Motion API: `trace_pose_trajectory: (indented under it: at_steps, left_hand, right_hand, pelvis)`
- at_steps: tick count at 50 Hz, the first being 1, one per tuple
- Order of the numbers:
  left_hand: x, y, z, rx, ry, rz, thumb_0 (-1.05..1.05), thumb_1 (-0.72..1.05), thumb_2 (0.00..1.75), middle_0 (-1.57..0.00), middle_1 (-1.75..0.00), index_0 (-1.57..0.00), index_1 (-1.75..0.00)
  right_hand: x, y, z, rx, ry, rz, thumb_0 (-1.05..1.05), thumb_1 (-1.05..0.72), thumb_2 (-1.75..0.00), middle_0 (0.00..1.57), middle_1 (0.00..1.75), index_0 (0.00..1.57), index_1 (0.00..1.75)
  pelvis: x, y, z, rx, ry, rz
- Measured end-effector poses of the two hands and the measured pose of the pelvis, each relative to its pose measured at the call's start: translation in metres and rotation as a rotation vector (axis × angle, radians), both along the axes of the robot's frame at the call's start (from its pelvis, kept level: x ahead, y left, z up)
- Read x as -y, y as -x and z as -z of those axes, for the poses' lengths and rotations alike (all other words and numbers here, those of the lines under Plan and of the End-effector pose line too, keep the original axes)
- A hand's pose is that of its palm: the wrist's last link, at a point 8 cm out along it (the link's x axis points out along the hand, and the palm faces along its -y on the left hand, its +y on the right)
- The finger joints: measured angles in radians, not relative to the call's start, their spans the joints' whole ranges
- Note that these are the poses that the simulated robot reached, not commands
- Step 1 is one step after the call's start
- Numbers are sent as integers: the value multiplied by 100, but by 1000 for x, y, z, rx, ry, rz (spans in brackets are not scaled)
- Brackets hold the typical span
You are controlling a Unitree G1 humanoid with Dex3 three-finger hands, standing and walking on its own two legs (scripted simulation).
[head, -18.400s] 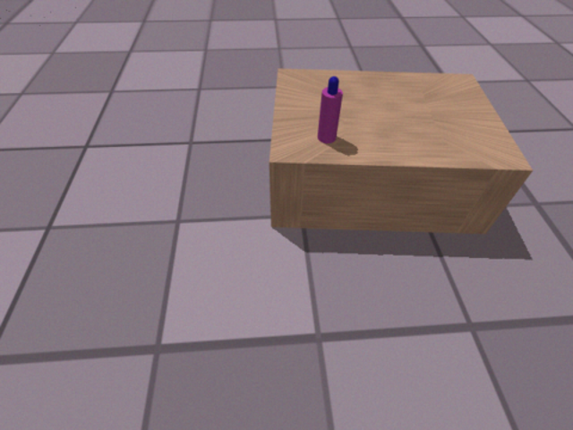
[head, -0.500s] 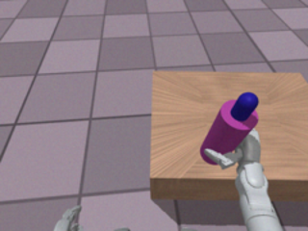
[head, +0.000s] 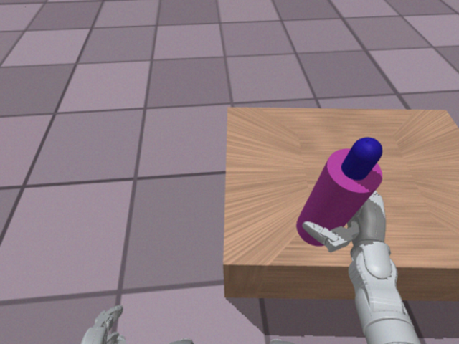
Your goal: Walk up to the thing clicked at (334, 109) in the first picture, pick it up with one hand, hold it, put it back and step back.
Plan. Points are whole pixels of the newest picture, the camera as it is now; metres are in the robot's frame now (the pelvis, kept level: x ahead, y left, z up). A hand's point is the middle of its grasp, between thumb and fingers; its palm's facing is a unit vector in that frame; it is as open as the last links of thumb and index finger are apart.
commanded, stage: hold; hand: right
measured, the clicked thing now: (337, 195) +0.33 -0.16 +0.10
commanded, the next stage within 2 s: crouch in 0.14 s
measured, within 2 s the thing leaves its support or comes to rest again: neither
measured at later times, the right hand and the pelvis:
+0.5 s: hand (326, 211) +0.34 -0.17 +0.02, palm faces +0.17 +0.99 +0.00, open 10.6 cm; pelvis -0.01 +0.01 -0.01, yaw +0 degrees
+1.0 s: hand (311, 205) +0.43 -0.18 -0.11, palm faces +0.14 +0.99 -0.01, open 10.6 cm; pelvis -0.03 +0.00 -0.12, yaw +1 degrees
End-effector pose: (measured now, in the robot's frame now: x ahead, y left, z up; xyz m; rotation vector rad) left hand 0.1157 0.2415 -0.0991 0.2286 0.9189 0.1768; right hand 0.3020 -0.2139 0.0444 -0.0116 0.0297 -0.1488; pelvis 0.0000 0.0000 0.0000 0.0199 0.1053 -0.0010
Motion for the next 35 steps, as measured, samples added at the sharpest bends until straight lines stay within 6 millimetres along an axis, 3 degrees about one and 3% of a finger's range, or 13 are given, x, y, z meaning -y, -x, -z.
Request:
trace_pose_trajectory:
  at_steps: [21,28,35]
  left_hand:
    - [-3,4,4,-10,1,8,1,91,91,-19,-30,-20,-30]
    - [-11,7,16,-37,-29,19,1,90,91,-19,-30,-20,-30]
    - [-25,22,50,-94,-72,17,1,90,91,-19,-30,-20,-30]
  right_hand:
    - [0,-2,8,-13,-4,15,-2,53,-108,70,106,74,110]
    - [2,-18,42,-47,-18,21,-2,53,-108,70,106,74,110]
    - [11,-44,90,-38,5,9,-2,53,-108,69,106,74,110]
  pelvis:
    - [-4,3,2,-16,4,-1]
    - [-6,8,16,-80,5,0]
    - [-7,17,52,-206,5,-10]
